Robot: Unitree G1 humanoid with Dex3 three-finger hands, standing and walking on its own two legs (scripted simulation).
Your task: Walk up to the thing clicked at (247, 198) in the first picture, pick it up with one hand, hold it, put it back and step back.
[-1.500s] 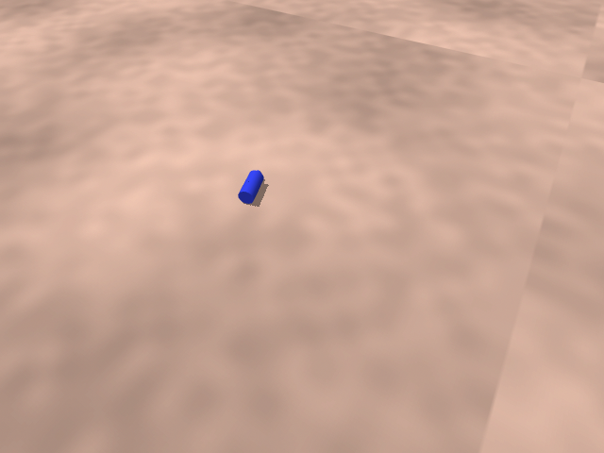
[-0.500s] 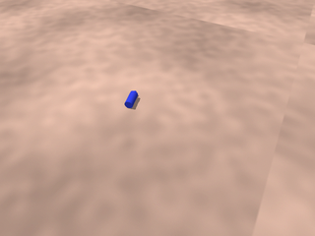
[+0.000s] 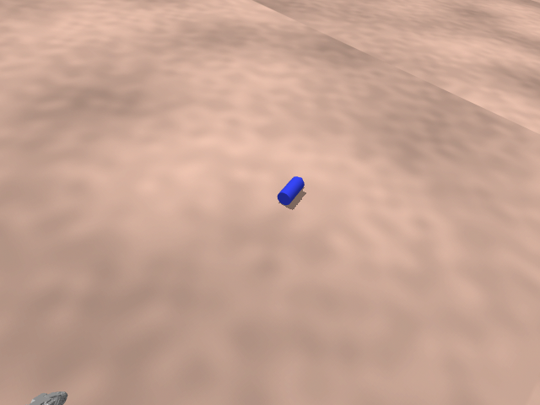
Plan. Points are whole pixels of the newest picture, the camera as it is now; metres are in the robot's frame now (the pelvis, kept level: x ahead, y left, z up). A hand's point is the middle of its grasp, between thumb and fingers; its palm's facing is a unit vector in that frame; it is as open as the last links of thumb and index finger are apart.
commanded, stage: walk up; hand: left
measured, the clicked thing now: (292, 188) +1.34 -0.18 -0.70
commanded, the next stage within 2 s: none
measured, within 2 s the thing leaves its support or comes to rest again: neither
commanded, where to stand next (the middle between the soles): +1.32 -0.54 m, yaw +59 degrees
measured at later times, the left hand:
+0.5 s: hand (150, 332) +0.28 +0.21 -0.10, palm faces +0.31 -0.87 -0.39, open 7.3 cm
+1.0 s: hand (216, 278) +0.42 +0.12 -0.16, palm faces +0.46 -0.85 -0.27, open 7.3 cm
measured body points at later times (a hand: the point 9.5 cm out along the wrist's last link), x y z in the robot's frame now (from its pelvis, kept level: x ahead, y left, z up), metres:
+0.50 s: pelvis +0.26 -0.11 +0.00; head +0.27 -0.11 +0.45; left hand +0.26 +0.25 -0.08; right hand +0.43 -0.43 -0.09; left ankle +0.11 +0.04 -0.64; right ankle +0.36 -0.22 -0.71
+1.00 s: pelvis +0.50 -0.15 +0.00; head +0.50 -0.09 +0.45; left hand +0.40 +0.16 -0.14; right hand +0.74 -0.41 -0.06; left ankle +0.48 +0.00 -0.71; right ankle +0.62 -0.29 -0.65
